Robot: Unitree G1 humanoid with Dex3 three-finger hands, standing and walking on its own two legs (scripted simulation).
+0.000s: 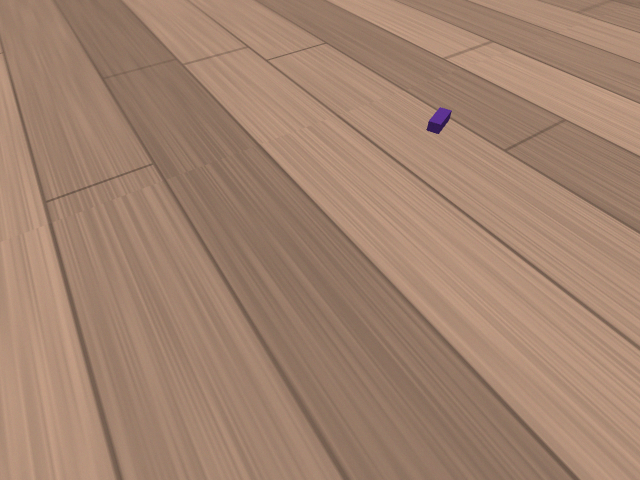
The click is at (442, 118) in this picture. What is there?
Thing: lying carton
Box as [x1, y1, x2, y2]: [427, 107, 451, 133]
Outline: 451,110 440,107 429,120 427,130 438,133 448,120
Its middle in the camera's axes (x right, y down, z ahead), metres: +0.68 -0.69 +2.22
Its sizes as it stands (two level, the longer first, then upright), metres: 0.172 0.072 0.061
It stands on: the floor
